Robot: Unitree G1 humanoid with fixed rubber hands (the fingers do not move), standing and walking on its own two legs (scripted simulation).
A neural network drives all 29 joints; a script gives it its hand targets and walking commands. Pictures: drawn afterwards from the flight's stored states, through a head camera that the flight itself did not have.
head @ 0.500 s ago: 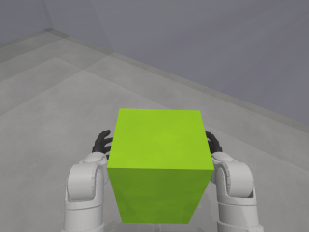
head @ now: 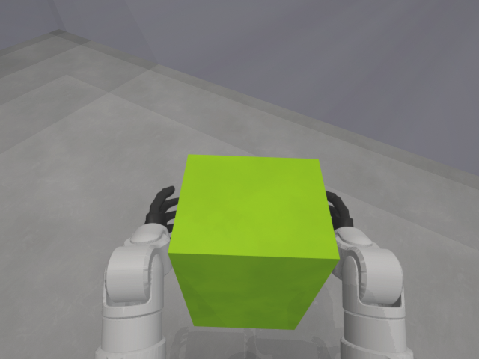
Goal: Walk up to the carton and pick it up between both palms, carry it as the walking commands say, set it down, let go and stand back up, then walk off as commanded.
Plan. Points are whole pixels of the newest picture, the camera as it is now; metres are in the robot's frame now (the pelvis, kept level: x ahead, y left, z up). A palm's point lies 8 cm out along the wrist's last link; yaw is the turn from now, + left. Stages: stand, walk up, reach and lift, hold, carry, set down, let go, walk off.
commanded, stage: carry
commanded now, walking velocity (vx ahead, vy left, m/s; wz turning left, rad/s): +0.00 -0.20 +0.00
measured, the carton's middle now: (248, 253) +0.28 -0.01 +0.04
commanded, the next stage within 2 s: none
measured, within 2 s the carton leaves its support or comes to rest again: neither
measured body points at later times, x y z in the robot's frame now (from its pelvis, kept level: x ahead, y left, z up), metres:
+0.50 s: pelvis -0.06 -0.15 +0.00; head -0.05 -0.17 +0.45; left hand +0.23 -0.03 +0.08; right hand +0.21 -0.31 +0.06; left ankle -0.07 -0.03 -0.67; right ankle -0.03 -0.25 -0.73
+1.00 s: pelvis -0.11 -0.29 +0.01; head -0.11 -0.27 +0.46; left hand +0.18 -0.14 +0.09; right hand +0.18 -0.42 +0.10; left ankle -0.09 -0.12 -0.73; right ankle -0.10 -0.44 -0.72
